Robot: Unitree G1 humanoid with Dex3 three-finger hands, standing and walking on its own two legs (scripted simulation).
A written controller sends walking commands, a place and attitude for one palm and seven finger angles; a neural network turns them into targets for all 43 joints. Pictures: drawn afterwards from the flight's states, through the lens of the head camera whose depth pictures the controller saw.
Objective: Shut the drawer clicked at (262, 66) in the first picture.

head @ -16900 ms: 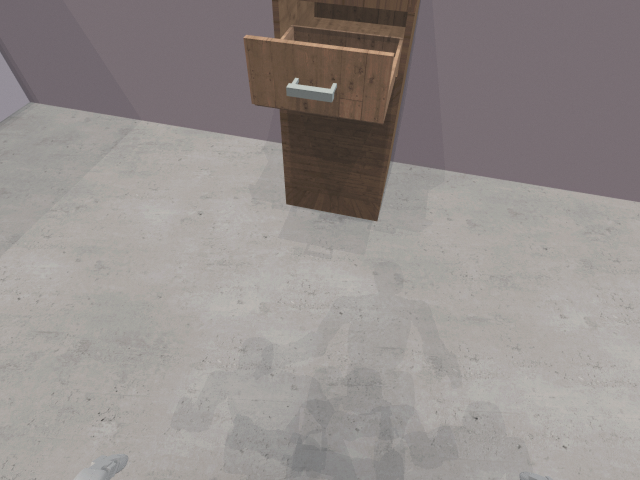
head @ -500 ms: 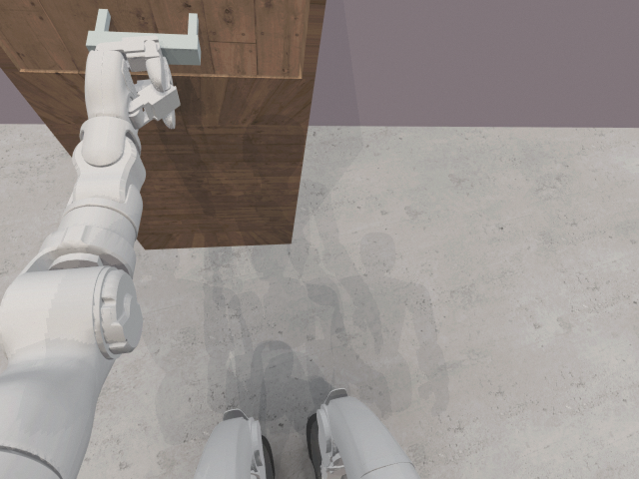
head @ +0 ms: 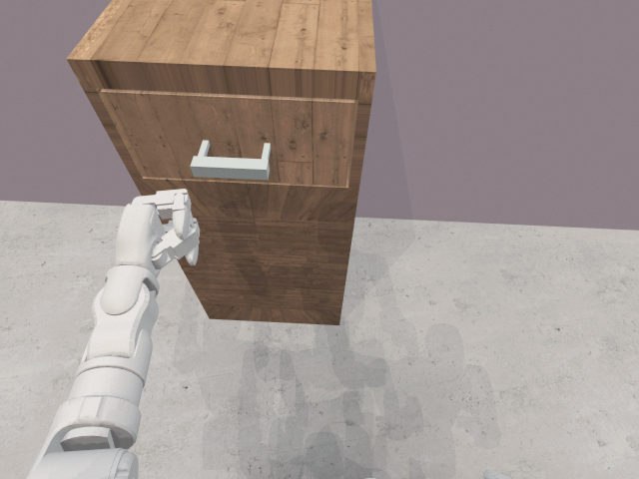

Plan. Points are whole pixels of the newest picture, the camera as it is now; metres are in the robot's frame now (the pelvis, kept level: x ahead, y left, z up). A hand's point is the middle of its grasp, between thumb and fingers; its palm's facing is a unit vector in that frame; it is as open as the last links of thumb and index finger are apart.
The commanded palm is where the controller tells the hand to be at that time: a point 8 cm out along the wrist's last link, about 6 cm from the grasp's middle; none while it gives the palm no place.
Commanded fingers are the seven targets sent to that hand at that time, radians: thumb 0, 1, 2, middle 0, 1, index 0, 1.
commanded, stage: draw the hand back to the body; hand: left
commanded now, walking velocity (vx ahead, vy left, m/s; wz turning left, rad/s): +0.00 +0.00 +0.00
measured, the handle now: (233, 158) +0.59 +0.14 +0.03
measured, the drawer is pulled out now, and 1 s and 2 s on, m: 0.00 0.00 0.00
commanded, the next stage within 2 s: step back with the hand held close in 1.02 s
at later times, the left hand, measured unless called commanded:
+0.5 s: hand (77, 336) +0.24 +0.21 +0.14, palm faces +0.21 -0.94 -0.26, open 3.3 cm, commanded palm +0.20 +0.26 +0.16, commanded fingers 0.00 0.90 0.90 -1.40 -1.60 -1.40 -1.60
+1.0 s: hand out of the picture +0.15 +0.26 +0.20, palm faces +0.42 -0.82 -0.40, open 3.3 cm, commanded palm +0.10 +0.30 +0.22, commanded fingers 0.00 0.90 0.90 -1.40 -1.60 -1.40 -1.60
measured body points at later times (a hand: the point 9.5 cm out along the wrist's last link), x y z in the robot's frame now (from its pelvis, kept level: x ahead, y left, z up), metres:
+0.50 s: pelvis -0.02 +0.01 +0.04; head -0.02 -0.01 +0.49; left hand +0.23 +0.26 +0.16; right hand +0.18 -0.19 -0.05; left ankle -0.04 +0.08 -0.70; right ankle -0.02 -0.09 -0.70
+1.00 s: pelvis -0.02 +0.02 +0.04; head -0.05 +0.00 +0.49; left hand +0.12 +0.31 +0.23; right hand +0.18 -0.20 -0.04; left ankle -0.04 +0.08 -0.70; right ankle -0.02 -0.09 -0.70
